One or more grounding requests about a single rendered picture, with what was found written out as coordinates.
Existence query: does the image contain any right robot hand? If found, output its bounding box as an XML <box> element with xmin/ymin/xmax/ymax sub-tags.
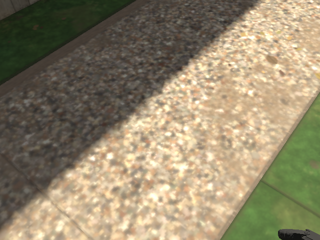
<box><xmin>278</xmin><ymin>229</ymin><xmax>320</xmax><ymax>240</ymax></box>

